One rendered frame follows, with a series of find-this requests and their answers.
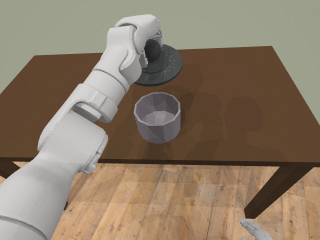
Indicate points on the robot left hand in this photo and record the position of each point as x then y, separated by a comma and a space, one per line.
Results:
152, 29

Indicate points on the pot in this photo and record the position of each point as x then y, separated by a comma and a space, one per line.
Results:
158, 117

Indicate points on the table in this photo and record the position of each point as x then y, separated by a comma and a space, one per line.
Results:
238, 107

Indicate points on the knob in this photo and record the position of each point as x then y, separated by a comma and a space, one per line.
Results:
152, 50

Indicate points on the robot right hand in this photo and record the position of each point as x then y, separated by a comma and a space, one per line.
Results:
255, 230

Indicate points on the lid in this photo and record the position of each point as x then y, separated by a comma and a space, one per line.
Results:
163, 70

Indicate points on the left robot upper arm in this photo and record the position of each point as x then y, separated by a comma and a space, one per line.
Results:
33, 198

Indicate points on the robot left forearm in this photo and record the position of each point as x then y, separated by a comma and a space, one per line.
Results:
99, 95

